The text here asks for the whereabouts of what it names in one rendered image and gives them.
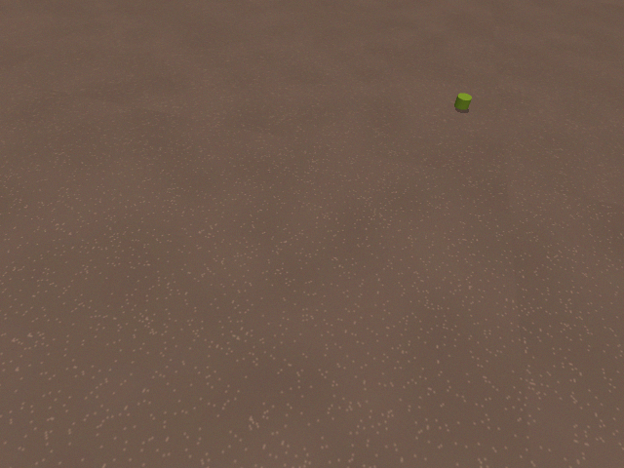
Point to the tin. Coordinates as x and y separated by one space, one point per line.
462 101

